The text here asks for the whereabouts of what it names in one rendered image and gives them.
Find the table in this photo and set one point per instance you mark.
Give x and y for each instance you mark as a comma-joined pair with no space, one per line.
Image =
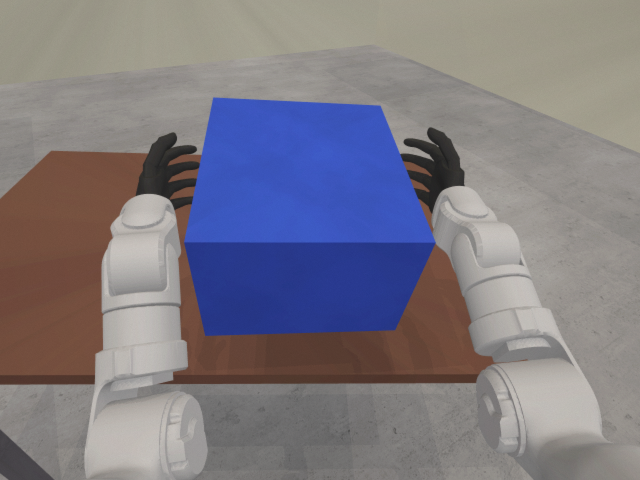
54,231

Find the robot left forearm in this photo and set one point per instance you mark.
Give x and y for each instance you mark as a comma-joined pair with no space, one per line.
142,343

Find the left robot upper arm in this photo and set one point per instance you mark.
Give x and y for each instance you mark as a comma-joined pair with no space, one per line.
153,437

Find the right robot upper arm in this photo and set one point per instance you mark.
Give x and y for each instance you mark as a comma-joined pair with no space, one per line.
542,413

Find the carton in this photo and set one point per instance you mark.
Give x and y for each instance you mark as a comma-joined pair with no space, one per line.
304,220

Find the robot right hand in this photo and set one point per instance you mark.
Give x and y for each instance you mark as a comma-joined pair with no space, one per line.
445,169

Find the robot right forearm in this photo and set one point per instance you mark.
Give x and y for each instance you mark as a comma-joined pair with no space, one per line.
507,318

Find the robot left hand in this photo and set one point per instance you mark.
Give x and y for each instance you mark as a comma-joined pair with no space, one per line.
156,174

